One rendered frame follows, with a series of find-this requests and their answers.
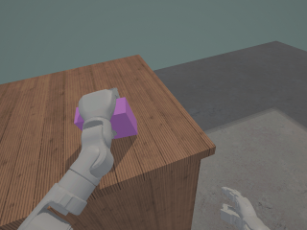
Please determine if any robot left hand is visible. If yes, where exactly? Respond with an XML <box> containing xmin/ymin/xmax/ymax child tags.
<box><xmin>78</xmin><ymin>87</ymin><xmax>120</xmax><ymax>139</ymax></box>

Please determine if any robot left forearm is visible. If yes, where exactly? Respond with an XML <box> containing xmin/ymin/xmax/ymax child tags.
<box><xmin>17</xmin><ymin>117</ymin><xmax>114</xmax><ymax>230</ymax></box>

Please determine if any table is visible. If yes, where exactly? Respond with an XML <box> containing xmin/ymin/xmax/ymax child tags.
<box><xmin>0</xmin><ymin>55</ymin><xmax>216</xmax><ymax>230</ymax></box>

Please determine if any left robot upper arm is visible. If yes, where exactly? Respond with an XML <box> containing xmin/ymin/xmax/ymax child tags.
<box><xmin>25</xmin><ymin>208</ymin><xmax>74</xmax><ymax>230</ymax></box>

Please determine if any robot right hand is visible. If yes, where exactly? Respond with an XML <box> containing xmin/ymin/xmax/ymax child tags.
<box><xmin>220</xmin><ymin>187</ymin><xmax>257</xmax><ymax>230</ymax></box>

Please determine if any sponge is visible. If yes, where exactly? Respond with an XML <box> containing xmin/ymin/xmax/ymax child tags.
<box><xmin>74</xmin><ymin>97</ymin><xmax>138</xmax><ymax>139</ymax></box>

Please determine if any robot right forearm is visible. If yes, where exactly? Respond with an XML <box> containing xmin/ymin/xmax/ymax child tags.
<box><xmin>241</xmin><ymin>216</ymin><xmax>271</xmax><ymax>230</ymax></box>

